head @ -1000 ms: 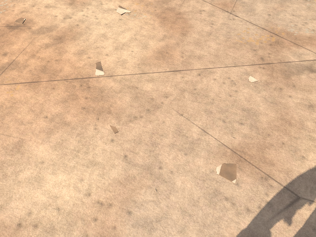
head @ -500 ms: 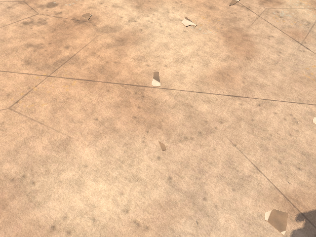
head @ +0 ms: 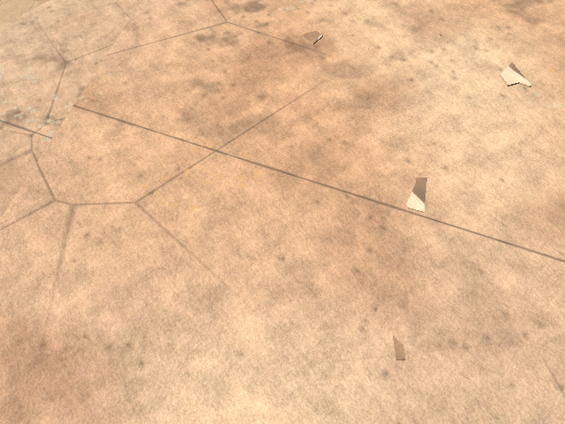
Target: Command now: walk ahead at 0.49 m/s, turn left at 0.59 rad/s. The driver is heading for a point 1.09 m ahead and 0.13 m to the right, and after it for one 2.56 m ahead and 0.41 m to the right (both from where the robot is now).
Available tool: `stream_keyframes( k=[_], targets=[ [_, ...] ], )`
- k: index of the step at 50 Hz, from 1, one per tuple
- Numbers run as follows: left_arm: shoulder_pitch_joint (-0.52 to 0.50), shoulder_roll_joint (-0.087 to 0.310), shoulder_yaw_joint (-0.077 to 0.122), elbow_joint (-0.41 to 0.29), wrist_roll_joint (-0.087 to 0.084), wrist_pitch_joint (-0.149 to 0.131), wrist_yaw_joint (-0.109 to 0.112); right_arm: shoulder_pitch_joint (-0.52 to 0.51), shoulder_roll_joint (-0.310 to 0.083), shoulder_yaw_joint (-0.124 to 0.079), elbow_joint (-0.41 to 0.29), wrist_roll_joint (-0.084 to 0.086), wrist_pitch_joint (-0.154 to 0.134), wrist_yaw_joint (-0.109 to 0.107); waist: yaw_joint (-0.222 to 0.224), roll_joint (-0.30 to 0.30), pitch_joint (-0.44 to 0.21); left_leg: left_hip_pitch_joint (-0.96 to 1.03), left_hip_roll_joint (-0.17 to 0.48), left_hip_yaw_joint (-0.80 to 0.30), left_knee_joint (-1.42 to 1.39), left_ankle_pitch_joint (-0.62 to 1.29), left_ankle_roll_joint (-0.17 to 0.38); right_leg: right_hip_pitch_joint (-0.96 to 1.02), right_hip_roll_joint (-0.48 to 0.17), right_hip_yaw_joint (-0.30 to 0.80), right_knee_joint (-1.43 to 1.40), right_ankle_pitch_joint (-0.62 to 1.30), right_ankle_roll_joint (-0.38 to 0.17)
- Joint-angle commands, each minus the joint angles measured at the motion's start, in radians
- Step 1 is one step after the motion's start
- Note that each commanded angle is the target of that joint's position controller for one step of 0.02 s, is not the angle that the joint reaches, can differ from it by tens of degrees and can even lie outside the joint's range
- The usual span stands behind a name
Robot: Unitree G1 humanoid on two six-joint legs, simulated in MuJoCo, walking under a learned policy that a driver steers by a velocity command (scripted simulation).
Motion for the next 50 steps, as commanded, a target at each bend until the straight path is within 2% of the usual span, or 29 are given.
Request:
stream_keyframes(
  k=[1, 3, 5, 9, 12, 14, 16, 17, 18, 19, 20, 21, 22, 23, 24, 25, 27, 29, 32, 35, 38, 41, 43, 45, 46, 47, 48, 49, 50],
  targets=[
    [0.029, 0.084, 0.024, -0.02, 0.0, -0.014, -0.005, 0.034, -0.034, -0.015, -0.081, 0.004, 0.006, 0.005, 0.0, -0.113, -0.048, -0.177, 0.122, -0.025, -0.003, 0.057, -0.002, 0.162, -0.283, 0.259, -0.27, 0.02, -0.167],
    [0.039, 0.112, 0.035, -0.002, -0.008, -0.022, -0.007, -0.013, -0.025, -0.011, -0.116, -0.003, 0.017, 0.003, -0.001, -0.098, -0.017, -0.226, 0.139, -0.022, -0.064, 0.094, -0.008, 0.148, -0.295, 0.195, -0.301, 0.083, -0.185],
    [0.055, 0.138, 0.045, 0.01, -0.006, -0.019, -0.004, -0.056, -0.032, -0.01, -0.144, -0.01, 0.017, 0.005, 0.006, -0.081, -0.011, -0.276, 0.146, -0.026, -0.139, 0.171, -0.019, 0.177, -0.306, 0.14, -0.309, 0.133, -0.193],
    [0.096, 0.16, 0.045, 0.034, -0.012, -0.005, -0.005, -0.17, -0.013, 0.005, -0.177, -0.012, -0.004, 0.028, 0.045, -0.069, 0.004, -0.232, 0.118, 0.022, -0.401, 0.348, -0.01, 0.203, -0.266, 0.026, -0.301, 0.175, -0.169],
    [0.146, 0.188, 0.047, 0.055, -0.03, 0.01, -0.007, -0.276, -0.015, 0.013, -0.214, -0.009, -0.011, 0.046, 0.08, -0.076, 0.032, -0.194, 0.095, 0.082, -0.536, 0.346, -0.004, 0.241, -0.279, 0.006, -0.286, 0.128, -0.156],
    [0.175, 0.204, 0.049, 0.076, -0.04, 0.024, -0.008, -0.314, -0.031, 0.011, -0.24, -0.007, -0.012, 0.054, 0.082, -0.091, 0.048, -0.196, 0.083, 0.096, -0.592, 0.27, 0.014, 0.307, -0.314, 0.019, -0.259, 0.137, -0.145],
    [0.175, 0.22, 0.051, 0.088, -0.047, 0.04, -0.005, -0.291, -0.058, 0.001, -0.247, -0.012, -0.015, 0.058, 0.047, -0.115, 0.029, -0.127, 0.049, 0.128, -0.646, 0.186, 0.045, 0.355, -0.333, 0.013, -0.182, 0.279, -0.126],
    [0.155, 0.225, 0.049, 0.089, -0.048, 0.047, -0.003, -0.202, -0.082, -0.016, -0.225, -0.017, -0.017, 0.056, -0.017, -0.117, -0.026, 0.018, 0.01, 0.162, -0.7, 0.21, 0.066, 0.345, -0.31, -0.023, -0.062, 0.443, -0.104],
    [0.168, 0.198, 0.038, 0.091, -0.04, 0.051, 0.001, -0.038, -0.136, -0.047, -0.17, -0.019, -0.015, 0.049, -0.089, -0.098, -0.126, 0.259, -0.032, 0.181, -0.713, 0.239, 0.092, 0.275, -0.259, -0.07, 0.14, 0.546, -0.074],
    [0.167, 0.146, 0.014, 0.059, -0.009, 0.046, 0.003, 0.152, -0.232, -0.079, -0.137, -0.022, -0.009, 0.031, -0.159, 0.035, -0.265, 0.573, 0.154, -0.065, -0.694, 0.286, 0.157, 0.038, -0.203, -0.105, 0.485, 0.271, -0.022],
    [0.266, 0.03, -0.021, 0.037, -0.007, 0.02, -0.008, 0.155, -0.315, -0.083, -0.135, -0.026, -0.009, 0.03, -0.062, 0.272, -0.371, 0.806, 0.376, -0.574, -0.85, 0.111, 0.315, -0.325, -0.024, -0.013, 0.805, -0.427, 0.025],
    [0.199, 0.138, 0.004, 0.05, -0.042, -0.002, -0.014, 0.162, -0.214, -0.058, -0.141, -0.025, -0.02, 0.036, -0.11, 0.137, -0.371, 0.783, 0.384, -0.629, -0.918, 0.089, 0.299, -0.423, -0.058, 0.136, 0.92, -0.442, 0.01],
    [0.122, 0.161, 0.013, 0.019, -0.064, -0.009, -0.017, 0.104, -0.175, -0.044, -0.14, -0.028, -0.027, 0.039, -0.094, 0.111, -0.238, 0.679, 0.35, -0.462, -0.915, 0.188, 0.258, -0.485, -0.103, 0.123, 0.923, -0.353, -0.006],
    [0.09, 0.147, 0.01, 0.015, -0.05, -0.009, -0.01, 0.028, -0.143, -0.035, -0.149, -0.024, -0.028, 0.041, -0.06, 0.041, -0.176, 0.548, 0.303, -0.336, -0.921, 0.292, 0.229, -0.449, -0.148, 0.114, 0.867, -0.26, -0.007],
    [0.084, 0.14, 0.015, 0.021, -0.034, -0.001, -0.007, -0.031, -0.109, -0.027, -0.155, -0.028, -0.03, 0.044, -0.027, 0.029, -0.132, 0.44, 0.268, -0.24, -0.95, 0.352, 0.21, -0.4, -0.177, 0.119, 0.808, -0.201, -0.003],
    [0.114, 0.13, 0.017, 0.031, -0.035, 0.016, -0.009, -0.062, -0.082, -0.02, -0.157, -0.034, -0.036, 0.045, 0.006, 0.043, -0.121, 0.372, 0.246, -0.181, -0.988, 0.367, 0.198, -0.336, -0.198, 0.132, 0.78, -0.157, 0.0],
    [0.145, 0.093, 0.014, 0.045, -0.039, 0.046, -0.009, -0.067, -0.083, -0.024, -0.136, -0.036, -0.056, 0.043, 0.032, 0.035, -0.101, 0.311, 0.238, -0.106, -1.048, 0.41, 0.204, -0.297, -0.195, 0.135, 0.748, -0.106, 0.013],
    [0.11, 0.081, 0.015, 0.034, -0.038, 0.063, -0.004, -0.049, -0.094, -0.031, -0.11, -0.045, -0.068, 0.034, 0.029, 0.019, -0.053, 0.296, 0.235, -0.029, -1.084, 0.44, 0.197, -0.345, -0.181, 0.164, 0.693, -0.037, 0.025],
    [0.045, 0.074, 0.02, 0.011, -0.035, 0.064, -0.004, -0.017, -0.097, -0.034, -0.078, -0.049, -0.068, 0.018, 0.009, 0.015, -0.013, 0.337, 0.227, 0.061, -1.104, 0.442, 0.169, -0.418, -0.146, 0.203, 0.55, 0.109, 0.032],
    [-0.032, 0.059, 0.014, -0.014, -0.028, 0.058, -0.019, -0.023, -0.111, -0.035, -0.062, -0.044, -0.068, 0.007, -0.015, 0.02, 0.017, 0.351, 0.214, 0.147, -1.123, 0.422, 0.136, -0.395, -0.126, 0.155, 0.38, 0.244, 0.026],
    [-0.123, 0.037, 0.002, -0.057, -0.024, 0.055, -0.036, 0.022, -0.125, -0.04, -0.027, -0.037, -0.06, -0.002, -0.057, 0.006, 0.057, 0.424, 0.24, 0.194, -1.113, 0.439, 0.124, -0.416, -0.123, 0.107, 0.275, 0.26, 0.01],
    [-0.18, 0.037, 0.0, -0.106, -0.026, 0.054, -0.056, 0.048, -0.137, -0.046, -0.001, -0.026, -0.039, -0.006, -0.071, 0.009, 0.073, 0.533, 0.273, 0.222, -1.052, 0.521, 0.111, -0.451, -0.113, 0.062, 0.223, 0.159, -0.018],
    [-0.174, 0.051, 0.006, -0.131, -0.03, 0.054, -0.069, 0.026, -0.157, -0.051, -0.002, -0.022, -0.023, -0.012, -0.046, 0.03, 0.051, 0.566, 0.281, 0.252, -0.968, 0.744, 0.089, -0.394, -0.08, 0.01, 0.203, 0.058, -0.05],
    [-0.069, 0.094, 0.03, -0.126, -0.032, 0.06, -0.07, 0.003, -0.188, -0.058, -0.013, -0.02, -0.007, -0.023, 0.019, 0.075, -0.041, 0.568, 0.27, 0.28, -0.782, 1.096, 0.063, -0.213, -0.002, -0.057, 0.217, -0.041, -0.092],
    [0.075, 0.139, 0.056, -0.096, -0.035, 0.061, -0.064, -0.018, -0.196, -0.057, -0.018, -0.017, 0.001, -0.027, 0.102, 0.064, -0.118, 0.51, 0.239, 0.302, -0.589, 1.142, 0.038, -0.011, 0.042, -0.067, 0.164, -0.008, -0.126],
    [0.239, 0.216, 0.091, -0.062, -0.032, 0.067, -0.045, -0.016, -0.188, -0.05, -0.034, -0.021, -0.005, -0.031, 0.178, -0.002, -0.209, 0.299, 0.195, 0.302, -0.311, 0.918, -0.004, 0.294, -0.008, 0.066, 0.125, 0.031, -0.176],
    [0.266, 0.328, 0.112, -0.061, -0.036, 0.067, -0.032, 0.096, -0.024, 0.001, -0.08, -0.057, -0.033, -0.009, 0.071, -0.292, -0.304, -0.177, -0.003, 0.242, 0.083, -0.071, -0.076, 0.676, -0.29, 0.614, 0.082, -0.048, -0.364],
    [0.3, 0.271, 0.092, -0.081, -0.029, 0.058, -0.031, 0.025, -0.074, 0.002, -0.093, -0.023, -0.08, 0.009, 0.123, -0.212, -0.459, -0.312, -0.063, -0.004, 0.23, -0.233, -0.061, 0.778, -0.373, 0.933, -0.093, -0.159, -0.427],
    [0.271, 0.212, 0.078, -0.078, -0.021, 0.052, -0.03, -0.084, -0.125, -0.012, -0.125, 0.014, -0.102, 0.018, 0.146, -0.156, -0.323, -0.399, -0.003, -0.034, 0.218, -0.146, -0.033, 0.703, -0.342, 0.781, -0.116, -0.115, -0.36]
  ],
)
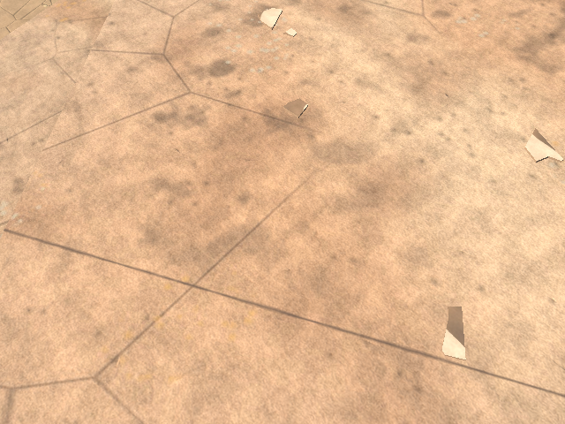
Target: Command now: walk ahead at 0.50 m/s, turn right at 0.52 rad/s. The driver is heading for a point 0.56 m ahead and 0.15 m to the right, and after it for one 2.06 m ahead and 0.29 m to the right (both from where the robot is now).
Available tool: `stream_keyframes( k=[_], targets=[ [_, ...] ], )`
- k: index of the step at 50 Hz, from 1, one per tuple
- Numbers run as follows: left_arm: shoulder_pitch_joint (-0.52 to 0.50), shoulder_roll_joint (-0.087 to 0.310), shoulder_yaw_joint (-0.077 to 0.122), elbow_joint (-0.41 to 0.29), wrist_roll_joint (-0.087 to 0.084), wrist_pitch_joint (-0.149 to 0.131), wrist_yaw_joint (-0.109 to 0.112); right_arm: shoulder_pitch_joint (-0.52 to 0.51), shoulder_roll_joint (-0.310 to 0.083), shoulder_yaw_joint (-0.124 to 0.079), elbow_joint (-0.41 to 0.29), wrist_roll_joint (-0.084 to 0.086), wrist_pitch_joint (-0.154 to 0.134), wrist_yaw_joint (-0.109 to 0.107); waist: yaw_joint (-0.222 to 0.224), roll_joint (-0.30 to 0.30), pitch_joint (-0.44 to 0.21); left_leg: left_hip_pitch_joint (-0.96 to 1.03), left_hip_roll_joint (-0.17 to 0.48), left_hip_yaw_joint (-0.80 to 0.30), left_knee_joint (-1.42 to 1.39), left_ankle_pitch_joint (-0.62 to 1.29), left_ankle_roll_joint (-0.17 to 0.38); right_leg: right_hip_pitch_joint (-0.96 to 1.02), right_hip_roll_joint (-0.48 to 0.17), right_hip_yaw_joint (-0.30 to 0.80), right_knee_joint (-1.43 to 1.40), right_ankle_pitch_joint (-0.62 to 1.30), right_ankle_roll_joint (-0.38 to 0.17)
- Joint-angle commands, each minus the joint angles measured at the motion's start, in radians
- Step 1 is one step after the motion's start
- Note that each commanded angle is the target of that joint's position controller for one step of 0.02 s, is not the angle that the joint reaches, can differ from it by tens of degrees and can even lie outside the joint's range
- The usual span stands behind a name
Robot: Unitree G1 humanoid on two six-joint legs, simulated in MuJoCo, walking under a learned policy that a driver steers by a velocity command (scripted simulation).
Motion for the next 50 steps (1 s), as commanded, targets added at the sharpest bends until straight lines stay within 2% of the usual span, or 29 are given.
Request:
stream_keyframes(
  k=[1, 2, 3, 5, 7, 11, 15, 18, 19, 20, 21, 22, 23, 24, 25, 26, 27, 29, 32, 35, 39, 42, 44, 45, 46, 47, 48, 49, 50],
  targets=[
    [0.243, 0.161, 0.05, -0.016, -0.001, -0.013, 0.018, -0.102, -0.125, -0.009, -0.16, 0.027, -0.085, 0.016, 0.111, -0.03, -0.236, -0.646, 0.017, -0.169, 0.291, 0.092, 0.044, 0.735, -0.323, 0.629, -0.342, 0.014, -0.238],
    [0.167, 0.127, 0.039, -0.035, -0.002, -0.012, 0.018, -0.116, -0.127, -0.015, -0.154, 0.0, -0.083, 0.007, 0.064, 0.023, -0.163, -0.583, 0.05, -0.157, 0.2, 0.135, 0.038, 0.574, -0.282, 0.531, -0.354, 0.117, -0.21],
    [0.125, 0.102, 0.03, -0.055, 0.009, -0.013, 0.022, -0.098, -0.139, -0.024, -0.155, -0.014, -0.071, 0.004, 0.026, 0.008, -0.139, -0.505, 0.073, -0.161, 0.15, 0.163, 0.031, 0.466, -0.255, 0.472, -0.378, 0.198, -0.202],
    [0.107, 0.11, 0.032, -0.071, 0.01, -0.014, 0.027, -0.069, -0.122, -0.026, -0.16, -0.024, -0.045, 0.003, -0.007, -0.009, -0.113, -0.449, 0.081, -0.146, 0.068, 0.185, 0.005, 0.36, -0.225, 0.42, -0.415, 0.274, -0.206],
    [0.129, 0.138, 0.039, -0.067, 0.007, -0.017, 0.039, -0.097, -0.095, -0.019, -0.175, -0.03, -0.028, 0.0, -0.007, -0.011, -0.087, -0.444, 0.072, -0.12, -0.034, 0.242, -0.024, 0.287, -0.201, 0.357, -0.427, 0.345, -0.2],
    [0.186, 0.157, 0.044, -0.053, -0.006, -0.003, 0.059, -0.252, -0.056, 0.0, -0.215, -0.028, -0.029, 0.005, 0.052, -0.057, -0.064, -0.391, 0.013, -0.098, -0.353, 0.509, -0.045, 0.24, -0.124, 0.282, -0.401, 0.267, -0.129],
    [0.247, 0.159, 0.044, -0.037, -0.011, 0.011, 0.064, -0.352, -0.078, -0.005, -0.245, -0.007, -0.043, 0.023, 0.095, -0.089, -0.064, -0.337, -0.035, -0.112, -0.52, 0.566, -0.038, 0.298, -0.15, 0.367, -0.344, 0.152, -0.104],
    [0.244, 0.156, 0.046, -0.04, -0.009, 0.02, 0.069, -0.333, -0.119, -0.024, -0.249, -0.002, -0.059, 0.034, 0.069, -0.115, -0.069, -0.292, -0.043, -0.136, -0.587, 0.462, -0.001, 0.383, -0.186, 0.468, -0.261, 0.121, -0.083],
    [0.227, 0.152, 0.045, -0.046, -0.007, 0.022, 0.07, -0.284, -0.128, -0.031, -0.238, -0.001, -0.064, 0.033, 0.038, -0.13, -0.078, -0.229, -0.045, -0.126, -0.613, 0.441, 0.019, 0.386, -0.182, 0.483, -0.224, 0.143, -0.07],
    [0.208, 0.129, 0.038, -0.057, -0.004, 0.022, 0.068, -0.196, -0.148, -0.045, -0.218, -0.007, -0.069, 0.027, -0.01, -0.127, -0.121, -0.092, -0.036, -0.118, -0.649, 0.453, 0.048, 0.364, -0.141, 0.464, -0.141, 0.194, -0.043],
    [0.191, 0.076, 0.018, -0.078, 0.007, 0.016, 0.063, -0.058, -0.194, -0.061, -0.206, -0.026, -0.073, 0.019, -0.077, -0.065, -0.241, 0.149, 0.098, -0.231, -0.623, 0.428, 0.112, 0.265, -0.089, 0.398, 0.088, 0.141, -0.007],
    [0.317, 0.014, -0.003, -0.101, -0.012, 0.007, 0.064, 0.071, -0.281, -0.083, -0.179, -0.045, -0.062, 0.015, -0.054, 0.211, -0.394, 0.526, 0.332, -0.63, -0.659, 0.273, 0.275, -0.078, 0.056, 0.251, 0.431, -0.201, 0.07],
    [0.341, 0.081, 0.001, -0.098, -0.022, 0.003, 0.065, 0.085, -0.221, -0.073, -0.168, -0.018, -0.054, 0.021, -0.053, 0.306, -0.385, 0.544, 0.409, -0.865, -0.738, 0.05, 0.309, -0.254, 0.004, 0.241, 0.608, -0.402, 0.086],
    [0.261, 0.159, 0.022, -0.094, -0.022, 0.009, 0.064, 0.037, -0.144, -0.052, -0.183, -0.01, -0.047, 0.017, -0.075, 0.179, -0.242, 0.422, 0.368, -0.734, -0.76, -0.007, 0.263, -0.305, -0.046, 0.245, 0.677, -0.315, 0.094],
    [0.193, 0.162, 0.025, -0.108, -0.01, 0.016, 0.064, -0.01, -0.12, -0.042, -0.19, -0.016, -0.036, 0.014, -0.067, 0.1, -0.155, 0.298, 0.322, -0.589, -0.769, 0.084, 0.226, -0.289, -0.08, 0.204, 0.678, -0.238, 0.1],
    [0.152, 0.148, 0.026, -0.123, 0.001, 0.017, 0.06, -0.047, -0.1, -0.034, -0.182, -0.019, -0.031, 0.014, -0.047, 0.074, -0.084, 0.184, 0.278, -0.486, -0.797, 0.191, 0.213, -0.269, -0.106, 0.195, 0.632, -0.187, 0.103],
    [0.146, 0.133, 0.03, -0.129, 0.0, 0.021, 0.054, -0.068, -0.084, -0.026, -0.177, -0.024, -0.031, 0.013, -0.022, 0.092, -0.057, 0.112, 0.245, -0.403, -0.824, 0.263, 0.198, -0.23, -0.134, 0.191, 0.596, -0.154, 0.102],
    [0.164, 0.089, 0.023, -0.13, -0.01, 0.033, 0.046, -0.08, -0.086, -0.028, -0.162, -0.02, -0.037, 0.016, -0.001, 0.12, -0.04, 0.04, 0.216, -0.294, -0.872, 0.341, 0.2, -0.183, -0.153, 0.161, 0.552, -0.128, 0.106],
    [0.119, 0.067, 0.015, -0.15, -0.001, 0.042, 0.047, -0.069, -0.128, -0.042, -0.128, -0.019, -0.045, 0.017, 0.001, 0.088, -0.028, 0.045, 0.232, -0.194, -0.907, 0.466, 0.223, -0.223, -0.168, 0.156, 0.457, -0.053, 0.125],
    [0.066, 0.059, 0.01, -0.156, -0.002, 0.037, 0.036, -0.066, -0.152, -0.048, -0.104, -0.019, -0.038, 0.013, -0.013, 0.072, -0.03, 0.089, 0.22, -0.085, -0.907, 0.548, 0.206, -0.225, -0.17, 0.138, 0.312, 0.093, 0.128],
    [-0.063, 0.037, 0.001, -0.187, 0.003, 0.023, 0.009, -0.05, -0.18, -0.05, -0.075, -0.009, -0.016, 0.003, -0.055, 0.065, 0.014, 0.102, 0.198, 0.044, -0.867, 0.678, 0.165, -0.143, -0.138, 0.051, 0.08, 0.217, 0.11],
    [-0.08, 0.062, 0.015, -0.213, 0.005, 0.025, -0.009, -0.037, -0.215, -0.058, -0.062, 0.01, 0.005, -0.005, -0.044, 0.099, -0.011, 0.166, 0.215, 0.084, -0.767, 0.892, 0.134, -0.063, -0.096, -0.001, -0.002, 0.144, 0.08],
    [0.026, 0.11, 0.041, -0.195, 0.012, 0.03, -0.012, -0.058, -0.24, -0.068, -0.07, 0.028, 0.017, -0.014, 0.024, 0.125, -0.076, 0.188, 0.21, 0.105, -0.595, 1.108, 0.107, 0.078, -0.031, -0.04, -0.055, 0.074, 0.037],
    [0.157, 0.144, 0.064, -0.161, 0.015, 0.029, -0.005, -0.053, -0.221, -0.061, -0.068, 0.034, 0.02, -0.015, 0.096, 0.089, -0.144, 0.131, 0.178, 0.119, -0.426, 1.083, 0.082, 0.276, 0.003, -0.031, -0.146, 0.169, 0.0],
    [0.256, 0.206, 0.083, -0.145, 0.02, 0.034, 0.019, -0.017, -0.177, -0.042, -0.075, 0.008, 0.014, -0.011, 0.14, -0.017, -0.219, -0.068, 0.123, 0.127, -0.164, 0.78, 0.031, 0.535, -0.093, 0.103, -0.16, 0.485, -0.051],
    [0.216, 0.28, 0.07, -0.17, 0.04, 0.035, 0.044, 0.098, -0.042, 0.004, -0.096, -0.06, 0.001, 0.013, 0.017, -0.296, -0.339, -0.417, -0.007, 0.07, 0.209, -0.242, -0.027, 0.849, -0.389, 0.455, -0.022, 1.097, -0.207],
    [0.243, 0.22, 0.047, -0.192, 0.047, 0.031, 0.032, 0.157, -0.131, 0.005, -0.046, -0.01, -0.008, 0.029, 0.084, -0.197, -0.611, -0.417, -0.018, -0.15, 0.342, -0.245, -0.026, 0.882, -0.524, 0.667, -0.134, 0.896, -0.332],
    [0.22, 0.164, 0.034, -0.168, 0.044, 0.03, 0.022, 0.034, -0.19, -0.017, -0.051, 0.032, 0.004, 0.031, 0.107, -0.084, -0.479, -0.453, 0.028, -0.148, 0.33, -0.154, -0.023, 0.766, -0.444, 0.522, -0.179, 0.777, -0.275],
    [0.156, 0.129, 0.022, -0.15, 0.022, 0.025, 0.02, -0.036, -0.167, -0.01, -0.077, 0.03, 0.015, 0.024, 0.079, -0.046, -0.334, -0.497, 0.06, -0.125, 0.242, -0.081, -0.023, 0.637, -0.386, 0.409, -0.208, 0.648, -0.217]
  ],
)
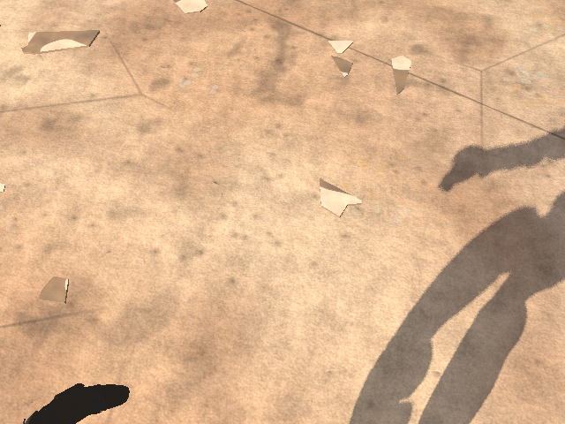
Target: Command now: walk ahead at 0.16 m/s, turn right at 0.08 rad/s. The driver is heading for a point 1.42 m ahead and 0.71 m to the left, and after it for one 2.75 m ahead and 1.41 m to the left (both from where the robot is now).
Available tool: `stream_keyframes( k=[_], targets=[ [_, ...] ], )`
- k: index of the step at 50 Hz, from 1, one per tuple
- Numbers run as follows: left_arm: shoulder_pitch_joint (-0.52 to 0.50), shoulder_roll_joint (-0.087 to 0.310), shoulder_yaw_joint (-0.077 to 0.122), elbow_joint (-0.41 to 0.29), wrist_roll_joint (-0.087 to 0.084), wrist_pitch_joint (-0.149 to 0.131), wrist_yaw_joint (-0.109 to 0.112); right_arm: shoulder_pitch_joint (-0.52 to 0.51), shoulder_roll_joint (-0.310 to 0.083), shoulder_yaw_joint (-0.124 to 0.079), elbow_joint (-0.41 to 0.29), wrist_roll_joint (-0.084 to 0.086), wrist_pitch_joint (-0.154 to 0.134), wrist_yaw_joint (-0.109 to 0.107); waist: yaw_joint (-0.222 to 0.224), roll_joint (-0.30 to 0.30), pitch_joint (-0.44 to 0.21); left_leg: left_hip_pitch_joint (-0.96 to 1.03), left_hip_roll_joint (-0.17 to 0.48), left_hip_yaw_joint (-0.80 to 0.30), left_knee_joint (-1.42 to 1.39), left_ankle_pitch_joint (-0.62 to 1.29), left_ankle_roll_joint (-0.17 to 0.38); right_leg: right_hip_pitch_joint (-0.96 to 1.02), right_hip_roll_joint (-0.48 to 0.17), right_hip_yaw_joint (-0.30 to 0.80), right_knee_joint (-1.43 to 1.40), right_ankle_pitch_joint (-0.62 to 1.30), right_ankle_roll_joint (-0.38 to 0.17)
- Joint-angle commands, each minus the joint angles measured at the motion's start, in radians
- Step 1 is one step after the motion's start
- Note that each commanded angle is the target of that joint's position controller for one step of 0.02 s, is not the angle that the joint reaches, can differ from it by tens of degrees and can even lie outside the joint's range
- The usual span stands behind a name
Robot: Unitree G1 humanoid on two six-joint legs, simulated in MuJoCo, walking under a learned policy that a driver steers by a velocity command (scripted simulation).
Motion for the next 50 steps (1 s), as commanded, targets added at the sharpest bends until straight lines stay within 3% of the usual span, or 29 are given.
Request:
stream_keyframes(
  k=[1, 2, 4, 6, 7, 10, 12, 15, 19, 22, 23, 24, 25, 26, 27, 29, 30, 34, 36, 39, 42, 43, 44, 45, 46, 47, 48, 49, 50],
  targets=[
    [0.138, 0.088, 0.021, -0.006, -0.012, -0.014, 0.006, -0.008, -0.107, -0.013, -0.055, 0.006, 0.011, -0.007, 0.082, -0.02, -0.285, -0.32, 0.068, -0.094, 0.096, 0.064, -0.005, 0.494, -0.322, 0.33, -0.205, 0.539, -0.215],
    [0.091, 0.077, 0.016, 0.004, -0.001, -0.019, 0.006, 0.021, -0.1, -0.015, -0.045, 0.0, 0.031, -0.017, 0.038, -0.039, -0.244, -0.22, 0.081, -0.103, 0.037, 0.105, -0.012, 0.354, -0.298, 0.267, -0.245, 0.512, -0.196],
    [0.037, 0.075, 0.017, 0.025, 0.028, -0.034, 0.009, 0.093, -0.071, -0.015, -0.013, -0.004, 0.058, -0.03, -0.01, -0.076, -0.224, -0.068, 0.061, -0.086, -0.039, 0.18, -0.032, 0.196, -0.269, 0.162, -0.305, 0.509, -0.188],
    [0.005, 0.08, 0.02, 0.044, 0.032, -0.043, 0.02, 0.089, -0.056, -0.014, -0.011, -0.012, 0.067, -0.042, -0.018, -0.092, -0.212, -0.043, 0.052, -0.08, -0.146, 0.223, -0.04, 0.177, -0.261, 0.098, -0.32, 0.501, -0.18],
    [0.004, 0.095, 0.026, 0.053, 0.027, -0.04, 0.028, 0.063, -0.056, -0.013, -0.02, -0.015, 0.07, -0.044, -0.007, -0.096, -0.209, -0.054, 0.051, -0.072, -0.181, 0.249, -0.039, 0.194, -0.267, 0.086, -0.325, 0.462, -0.178],
    [0.063, 0.146, 0.049, 0.088, 0.002, -0.026, 0.05, -0.03, -0.069, -0.018, -0.057, -0.003, 0.075, -0.035, 0.052, -0.113, -0.174, -0.172, 0.068, -0.061, -0.216, 0.297, -0.012, 0.262, -0.316, 0.16, -0.434, -0.089, -0.182],
    [0.087, 0.148, 0.053, 0.108, -0.006, -0.027, 0.058, -0.076, -0.077, -0.026, -0.079, 0.0, 0.072, -0.028, 0.067, -0.109, -0.138, -0.257, 0.076, -0.071, -0.239, 0.287, 0.008, 0.326, -0.353, 0.211, -0.475, -0.248, -0.172],
    [0.096, 0.15, 0.06, 0.125, -0.014, -0.032, 0.061, -0.094, -0.054, -0.027, -0.082, -0.004, 0.059, -0.015, 0.07, -0.089, -0.122, -0.283, 0.076, -0.054, -0.304, 0.273, 0.033, 0.396, -0.364, 0.181, -0.487, -0.279, -0.146],
    [0.076, 0.166, 0.071, 0.134, -0.026, -0.025, 0.049, -0.074, -0.035, -0.027, -0.069, 0.0, 0.05, 0.007, 0.057, -0.1, -0.116, -0.146, 0.043, 0.027, -0.446, 0.253, 0.068, 0.369, -0.336, 0.077, -0.463, -0.271, -0.11],
    [0.042, 0.154, 0.071, 0.139, -0.04, -0.008, 0.041, 0.036, -0.033, -0.036, -0.019, 0.001, 0.049, 0.017, -0.007, -0.062, -0.118, 0.062, -0.016, 0.103, -0.624, 0.319, 0.114, 0.274, -0.291, -0.018, -0.336, -0.339, -0.056],
    [0.028, 0.111, 0.059, 0.137, -0.034, -0.006, 0.039, 0.124, -0.064, -0.051, 0.019, 0.003, 0.05, 0.012, -0.033, -0.013, -0.116, 0.163, -0.032, 0.077, -0.67, 0.287, 0.145, 0.202, -0.242, -0.072, -0.198, -0.347, -0.02],
    [-0.01, 0.038, 0.037, 0.113, -0.014, -0.01, 0.031, 0.234, -0.153, -0.077, 0.039, 0.003, 0.046, -0.002, -0.061, 0.197, -0.12, 0.299, 0.14, -0.211, -0.788, 0.217, 0.226, 0.01, -0.149, -0.175, 0.163, -0.326, 0.051],
    [-0.073, 0.032, 0.033, 0.044, -0.011, -0.033, 0.028, 0.251, -0.28, -0.098, 0.007, -0.006, 0.029, 0.003, -0.059, 0.335, -0.064, 0.418, 0.305, -0.694, -0.932, 0.046, 0.387, -0.373, 0.017, -0.087, 0.407, -0.465, 0.095],
    [-0.102, 0.089, 0.042, 0.046, -0.031, -0.061, 0.018, 0.215, -0.21, -0.08, -0.018, -0.02, 0.004, 0.01, -0.066, 0.206, -0.062, 0.426, 0.324, -0.711, -0.97, 0.038, 0.403, -0.453, -0.042, 0.063, 0.506, -0.426, 0.074],
    [-0.087, 0.114, 0.047, 0.051, -0.043, -0.08, 0.008, 0.168, -0.162, -0.065, -0.037, -0.019, -0.012, 0.007, -0.03, 0.194, -0.05, 0.417, 0.295, -0.621, -0.949, 0.131, 0.365, -0.467, -0.076, 0.085, 0.496, -0.317, 0.054],
    [-0.07, 0.127, 0.053, 0.083, -0.007, -0.094, 0.011, 0.113, -0.116, -0.051, -0.058, 0.003, -0.012, 0.002, 0.001, 0.109, -0.058, 0.37, 0.231, -0.463, -0.928, 0.358, 0.304, -0.39, -0.105, 0.076, 0.401, -0.172, 0.063],
    [-0.078, 0.118, 0.053, 0.085, -0.002, -0.094, 0.01, 0.109, -0.103, -0.045, -0.066, 0.0, -0.009, -0.006, 0.013, 0.107, -0.066, 0.341, 0.205, -0.413, -0.934, 0.45, 0.288, -0.331, -0.103, 0.075, 0.348, -0.113, 0.073],
    [-0.15, 0.05, 0.031, 0.076, -0.014, -0.088, 0.005, 0.135, -0.124, -0.054, -0.074, -0.002, -0.005, -0.033, 0.003, 0.091, -0.058, 0.252, 0.116, -0.265, -0.941, 0.612, 0.248, -0.179, -0.036, 0.042, 0.084, 0.102, 0.109],
    [-0.21, 0.034, 0.022, 0.056, -0.021, -0.088, -0.003, 0.166, -0.128, -0.058, -0.07, 0.0, -0.002, -0.039, -0.02, 0.115, -0.038, 0.203, 0.099, -0.249, -0.941, 0.588, 0.237, -0.11, -0.011, 0.034, -0.026, 0.175, 0.113],
    [-0.252, 0.05, 0.021, 0.033, -0.029, -0.093, -0.012, 0.201, -0.13, -0.065, -0.063, 0.008, 0.002, -0.041, -0.033, 0.126, -0.021, 0.199, 0.122, -0.296, -0.919, 0.555, 0.23, -0.055, -0.008, 0.057, -0.101, 0.202, 0.106],
    [-0.202, 0.093, 0.035, 0.041, -0.03, -0.102, -0.011, 0.181, -0.139, -0.073, -0.069, 0.01, 0.011, -0.046, 0.001, 0.144, -0.03, 0.248, 0.152, -0.348, -0.856, 0.615, 0.208, 0.014, -0.017, 0.079, -0.134, 0.141, 0.081],
    [-0.152, 0.11, 0.043, 0.053, -0.029, -0.105, -0.008, 0.168, -0.138, -0.074, -0.076, 0.007, 0.015, -0.045, 0.027, 0.157, -0.052, 0.251, 0.146, -0.351, -0.806, 0.708, 0.198, 0.085, -0.008, 0.064, -0.142, 0.104, 0.066],
    [-0.047, 0.138, 0.059, 0.084, -0.024, -0.108, -0.001, 0.151, -0.121, -0.069, -0.087, 0.003, 0.019, -0.043, 0.079, 0.152, -0.116, 0.233, 0.101, -0.326, -0.694, 0.834, 0.175, 0.236, 0.004, 0.042, -0.169, 0.103, 0.039],
    [0.111, 0.176, 0.074, 0.113, -0.012, -0.109, 0.007, 0.122, -0.09, -0.055, -0.113, -0.008, 0.02, -0.038, 0.154, 0.123, -0.247, 0.129, 0.041, -0.294, -0.478, 0.809, 0.141, 0.498, -0.077, 0.106, -0.135, 0.091, -0.009],
    [0.27, 0.252, 0.093, 0.131, 0.006, -0.101, 0.017, 0.202, -0.005, -0.03, -0.142, -0.015, 0.014, -0.035, 0.16, -0.086, -0.438, -0.171, -0.078, -0.208, -0.113, 0.472, 0.079, 0.886, -0.321, 0.441, -0.132, -0.06, -0.123],
    [0.275, 0.225, 0.08, 0.148, -0.001, -0.096, 0.007, 0.281, 0.001, -0.019, -0.153, 0.016, 0.003, -0.033, 0.115, -0.363, -0.513, -0.385, -0.119, -0.211, 0.119, 0.006, 0.063, 0.979, -0.454, 0.829, -0.291, -0.261, -0.208],
    [0.205, 0.139, 0.058, 0.135, -0.015, -0.089, 0.011, 0.221, -0.099, -0.044, -0.138, 0.035, 0.002, -0.031, 0.122, -0.231, -0.339, -0.467, -0.046, -0.219, 0.204, 0.071, 0.062, 0.84, -0.424, 0.731, -0.332, -0.381, -0.17],
    [0.155, 0.101, 0.048, 0.131, -0.018, -0.079, 0.019, 0.123, -0.126, -0.049, -0.156, 0.026, 0.005, -0.03, 0.124, -0.135, -0.218, -0.463, -0.003, -0.171, 0.193, 0.154, 0.066, 0.686, -0.388, 0.561, -0.339, -0.312, -0.135],
    [0.114, 0.086, 0.041, 0.141, -0.01, -0.075, 0.02, 0.073, -0.11, -0.049, -0.168, 0.011, 0.006, -0.028, 0.1, -0.072, -0.141, -0.422, 0.033, -0.154, 0.148, 0.212, 0.067, 0.54, -0.347, 0.449, -0.365, -0.19, -0.121]
  ],
)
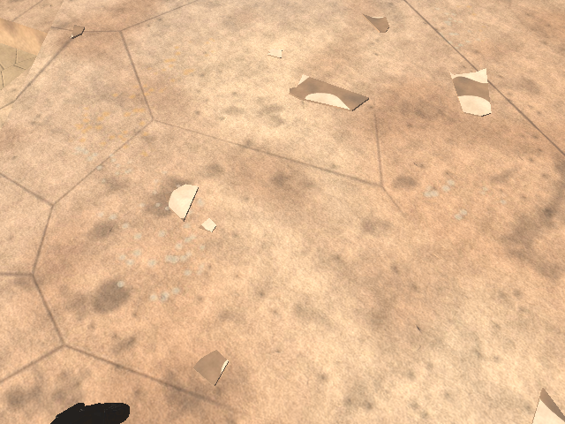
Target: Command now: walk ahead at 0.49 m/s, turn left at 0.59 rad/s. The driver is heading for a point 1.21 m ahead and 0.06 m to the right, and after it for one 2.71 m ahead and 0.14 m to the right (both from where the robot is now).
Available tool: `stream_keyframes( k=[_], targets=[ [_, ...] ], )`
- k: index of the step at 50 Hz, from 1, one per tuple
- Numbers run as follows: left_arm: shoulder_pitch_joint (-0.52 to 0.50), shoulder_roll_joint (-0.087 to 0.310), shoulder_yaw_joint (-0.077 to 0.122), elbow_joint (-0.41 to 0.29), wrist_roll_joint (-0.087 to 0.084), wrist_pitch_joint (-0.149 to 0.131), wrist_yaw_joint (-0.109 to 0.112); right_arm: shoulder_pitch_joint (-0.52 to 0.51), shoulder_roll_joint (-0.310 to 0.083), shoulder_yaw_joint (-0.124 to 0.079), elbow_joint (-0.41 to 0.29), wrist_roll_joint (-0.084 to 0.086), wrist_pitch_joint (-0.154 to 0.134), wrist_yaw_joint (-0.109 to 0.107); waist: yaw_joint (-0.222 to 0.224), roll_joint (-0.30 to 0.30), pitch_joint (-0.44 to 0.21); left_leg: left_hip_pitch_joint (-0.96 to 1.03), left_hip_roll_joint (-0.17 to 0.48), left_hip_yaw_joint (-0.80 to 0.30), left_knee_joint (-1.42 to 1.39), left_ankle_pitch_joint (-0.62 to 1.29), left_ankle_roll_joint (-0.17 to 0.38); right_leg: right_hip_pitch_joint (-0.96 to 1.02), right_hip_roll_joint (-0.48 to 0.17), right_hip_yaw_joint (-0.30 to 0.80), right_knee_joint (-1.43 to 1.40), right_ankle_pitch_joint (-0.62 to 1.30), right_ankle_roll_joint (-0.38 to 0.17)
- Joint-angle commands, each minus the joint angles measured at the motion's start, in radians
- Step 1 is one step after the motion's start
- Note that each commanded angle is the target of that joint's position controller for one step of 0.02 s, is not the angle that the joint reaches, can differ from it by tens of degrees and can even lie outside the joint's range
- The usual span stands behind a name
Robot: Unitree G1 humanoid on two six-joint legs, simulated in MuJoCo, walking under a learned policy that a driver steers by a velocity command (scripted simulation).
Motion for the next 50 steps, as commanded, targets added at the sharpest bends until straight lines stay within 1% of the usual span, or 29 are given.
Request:
stream_keyframes(
  k=[1, 2, 4, 8, 11, 13, 15, 17, 18, 19, 20, 21, 22, 23, 24, 25, 26, 29, 31, 34, 37, 42, 44, 45, 46, 47, 48, 49, 50],
  targets=[
    [0.111, 0.085, 0.025, 0.0, 0.01, 0.006, 0.013, -0.064, -0.118, -0.031, -0.114, -0.013, -0.015, 0.005, 0.072, -0.116, -0.064, -0.382, 0.134, -0.005, 0.11, 0.106, 0.004, 0.35, -0.318, 0.375, -0.292, -0.098, -0.166],
    [0.096, 0.086, 0.026, 0.008, 0.014, 0.003, 0.014, -0.048, -0.097, -0.029, -0.116, -0.007, -0.007, 0.011, 0.051, -0.137, -0.049, -0.341, 0.152, -0.001, 0.088, 0.122, 0.005, 0.292, -0.301, 0.314, -0.318, -0.059, -0.163],
    [0.093, 0.099, 0.032, 0.028, 0.004, -0.009, 0.015, -0.062, -0.057, -0.019, -0.132, -0.004, 0.008, 0.015, 0.041, -0.134, -0.021, -0.345, 0.168, 0.015, 0.038, 0.136, -0.002, 0.244, -0.303, 0.228, -0.366, 0.013, -0.179],
    [0.104, 0.151, 0.046, 0.052, 0.002, -0.013, 0.019, -0.134, -0.049, -0.008, -0.169, -0.014, 0.008, 0.025, 0.048, -0.09, -0.003, -0.395, 0.174, 0.031, -0.131, 0.311, -0.022, 0.273, -0.302, 0.079, -0.395, 0.151, -0.186],
    [0.123, 0.174, 0.047, 0.061, -0.002, -0.001, 0.023, -0.232, -0.035, 0.003, -0.193, -0.012, -0.005, 0.048, 0.086, -0.078, 0.018, -0.349, 0.151, 0.091, -0.322, 0.459, -0.013, 0.293, -0.268, -0.038, -0.384, 0.201, -0.152],
    [0.172, 0.194, 0.05, 0.075, -0.011, 0.008, 0.022, -0.299, -0.027, 0.009, -0.217, -0.012, -0.006, 0.06, 0.116, -0.07, 0.032, -0.326, 0.133, 0.125, -0.412, 0.47, -0.001, 0.331, -0.277, -0.066, -0.377, 0.197, -0.139],
    [0.216, 0.216, 0.054, 0.096, -0.023, 0.02, 0.018, -0.342, -0.03, 0.011, -0.242, -0.01, -0.006, 0.068, 0.123, -0.073, 0.052, -0.32, 0.114, 0.137, -0.476, 0.42, 0.02, 0.392, -0.305, -0.069, -0.362, 0.219, -0.132],
    [0.229, 0.242, 0.059, 0.11, -0.034, 0.034, 0.017, -0.335, -0.057, 0.0, -0.252, -0.018, -0.007, 0.071, 0.096, -0.09, 0.041, -0.268, 0.07, 0.168, -0.523, 0.32, 0.052, 0.455, -0.326, -0.084, -0.288, 0.415, -0.122],
    [0.224, 0.257, 0.061, 0.114, -0.038, 0.04, 0.019, -0.283, -0.082, -0.013, -0.243, -0.024, -0.005, 0.069, 0.054, -0.106, -0.001, -0.176, 0.033, 0.195, -0.546, 0.284, 0.073, 0.47, -0.323, -0.103, -0.194, 0.588, -0.109],
    [0.212, 0.252, 0.055, 0.118, -0.039, 0.048, 0.022, -0.144, -0.12, -0.038, -0.204, -0.026, -0.004, 0.066, -0.032, -0.099, -0.078, 0.022, -0.013, 0.224, -0.605, 0.328, 0.101, 0.435, -0.294, -0.143, -0.017, 0.71, -0.085],
    [0.229, 0.209, 0.036, 0.115, -0.023, 0.046, 0.027, 0.022, -0.184, -0.069, -0.155, -0.021, 0.002, 0.052, -0.104, -0.069, -0.171, 0.304, -0.005, 0.174, -0.586, 0.378, 0.128, 0.272, -0.253, -0.166, 0.214, 0.612, -0.047],
    [0.301, 0.096, -0.004, 0.067, 0.013, 0.031, 0.018, 0.093, -0.309, -0.092, -0.144, -0.025, 0.005, 0.037, -0.056, 0.186, -0.287, 0.667, 0.271, -0.304, -0.619, 0.294, 0.271, -0.147, -0.119, -0.169, 0.628, -0.014, 0.025],
    [0.3, 0.116, -0.009, 0.084, -0.007, 0.003, 0.009, 0.105, -0.266, -0.071, -0.168, -0.022, -0.006, 0.044, -0.064, 0.179, -0.465, 0.731, 0.407, -0.672, -0.793, 0.234, 0.368, -0.261, -0.028, 0.051, 0.819, -0.434, 0.031],
    [0.198, 0.195, 0.016, 0.059, -0.052, -0.007, 0.001, 0.065, -0.198, -0.048, -0.159, -0.031, -0.018, 0.055, -0.083, 0.089, -0.347, 0.655, 0.374, -0.526, -0.812, 0.249, 0.31, -0.352, -0.082, 0.102, 0.865, -0.376, 0.018],
    [0.142, 0.175, 0.008, 0.038, -0.056, -0.012, 0.001, 0.009, -0.176, -0.04, -0.156, -0.029, -0.025, 0.056, -0.057, 0.079, -0.221, 0.511, 0.33, -0.372, -0.811, 0.329, 0.276, -0.369, -0.124, 0.087, 0.815, -0.303, 0.004],
    [0.129, 0.164, 0.007, 0.045, -0.035, -0.011, 0.008, -0.056, -0.143, -0.03, -0.154, -0.029, -0.028, 0.055, -0.019, 0.027, -0.15, 0.375, 0.289, -0.263, -0.824, 0.409, 0.246, -0.334, -0.164, 0.083, 0.737, -0.234, 0.003],
    [0.143, 0.167, 0.013, 0.055, -0.023, -0.001, 0.011, -0.1, -0.11, -0.019, -0.16, -0.037, -0.033, 0.055, 0.018, 0.038, -0.117, 0.269, 0.256, -0.189, -0.854, 0.478, 0.231, -0.263, -0.189, 0.091, 0.681, -0.187, 0.005],
    [0.205, 0.12, 0.005, 0.087, -0.022, 0.038, 0.009, -0.132, -0.104, -0.017, -0.149, -0.041, -0.056, 0.048, 0.066, 0.034, -0.098, 0.164, 0.245, -0.094, -0.949, 0.519, 0.242, -0.192, -0.196, 0.087, 0.61, -0.098, 0.029],
    [0.156, 0.105, 0.001, 0.076, -0.019, 0.052, 0.014, -0.122, -0.115, -0.022, -0.125, -0.047, -0.068, 0.041, 0.06, 0.016, -0.051, 0.155, 0.244, -0.028, -0.991, 0.521, 0.235, -0.248, -0.199, 0.099, 0.525, -0.007, 0.047],
    [0.086, 0.093, -0.003, 0.059, -0.02, 0.051, 0.008, -0.102, -0.117, -0.022, -0.093, -0.053, -0.072, 0.03, 0.033, 0.014, -0.009, 0.176, 0.222, 0.082, -1.02, 0.486, 0.195, -0.275, -0.174, 0.114, 0.351, 0.171, 0.052],
    [0.008, 0.079, -0.01, 0.033, -0.022, 0.044, -0.006, -0.087, -0.134, -0.027, -0.066, -0.05, -0.073, 0.023, -0.001, 0.017, 0.028, 0.196, 0.226, 0.162, -1.041, 0.46, 0.165, -0.248, -0.139, 0.084, 0.197, 0.285, 0.042],
    [-0.069, 0.082, -0.012, -0.023, -0.018, 0.041, -0.033, -0.047, -0.146, -0.039, -0.013, -0.03, -0.051, 0.015, -0.027, 0.012, 0.061, 0.374, 0.285, 0.216, -0.971, 0.548, 0.137, -0.297, -0.115, 0.051, 0.085, 0.19, -0.012],
    [-0.046, 0.101, -0.003, -0.037, -0.017, 0.041, -0.044, -0.067, -0.168, -0.046, -0.011, -0.025, -0.034, 0.007, 0.0, 0.037, 0.033, 0.423, 0.292, 0.243, -0.873, 0.808, 0.112, -0.244, -0.077, 0.002, 0.075, 0.08, -0.047],
    [0.003, 0.123, 0.009, -0.034, -0.016, 0.044, -0.044, -0.078, -0.184, -0.051, -0.015, -0.025, -0.025, -0.001, 0.03, 0.06, -0.013, 0.434, 0.286, 0.261, -0.781, 1.006, 0.095, -0.163, -0.038, -0.036, 0.085, 0.024, -0.067],
    [0.125, 0.157, 0.031, -0.009, -0.018, 0.047, -0.041, -0.096, -0.188, -0.05, -0.021, -0.025, -0.013, -0.007, 0.1, 0.055, -0.084, 0.405, 0.257, 0.293, -0.608, 1.137, 0.068, -0.001, 0.01, -0.068, 0.061, 0.022, -0.094],
    [0.287, 0.221, 0.064, 0.028, -0.021, 0.051, -0.028, -0.084, -0.17, -0.04, -0.029, -0.03, -0.01, -0.016, 0.174, 0.011, -0.178, 0.263, 0.211, 0.312, -0.366, 1.055, 0.029, 0.266, 0.019, -0.014, 0.042, 0.059, -0.136],
    [0.387, 0.336, 0.095, 0.034, -0.026, 0.057, -0.009, 0.003, -0.072, -0.006, -0.072, -0.059, -0.028, -0.008, 0.141, -0.224, -0.299, -0.13, 0.085, 0.304, 0.026, 0.456, -0.044, 0.64, -0.237, 0.434, 0.025, 0.025, -0.292],
    [0.378, 0.32, 0.081, 0.013, -0.031, 0.048, -0.015, -0.005, -0.039, 0.017, -0.084, -0.048, -0.067, 0.008, 0.127, -0.273, -0.435, -0.383, -0.072, 0.092, 0.24, -0.133, -0.062, 0.822, -0.367, 0.901, -0.174, -0.149, -0.42],
    [0.364, 0.25, 0.063, 0.011, -0.024, 0.043, -0.013, -0.109, -0.118, -0.001, -0.101, -0.006, -0.098, 0.026, 0.174, -0.183, -0.348, -0.494, 0.0, 0.003, 0.276, -0.077, -0.032, 0.784, -0.346, 0.798, -0.219, -0.198, -0.357]
  ],
)
Velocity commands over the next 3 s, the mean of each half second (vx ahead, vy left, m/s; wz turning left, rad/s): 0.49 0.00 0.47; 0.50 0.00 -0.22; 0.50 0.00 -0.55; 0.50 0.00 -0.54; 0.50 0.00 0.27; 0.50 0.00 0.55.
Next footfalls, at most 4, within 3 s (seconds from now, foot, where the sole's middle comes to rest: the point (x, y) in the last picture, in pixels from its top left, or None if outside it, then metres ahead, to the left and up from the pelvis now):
0.40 left None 0.36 0.20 -0.76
0.94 right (276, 320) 0.71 0.02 -0.76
1.42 left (208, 227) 1.01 0.20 -0.76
1.94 right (326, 181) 1.17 -0.15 -0.76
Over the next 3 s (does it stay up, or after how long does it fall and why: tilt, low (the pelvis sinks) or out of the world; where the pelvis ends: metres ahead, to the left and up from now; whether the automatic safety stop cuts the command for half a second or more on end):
stays up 1.65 -0.24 0.00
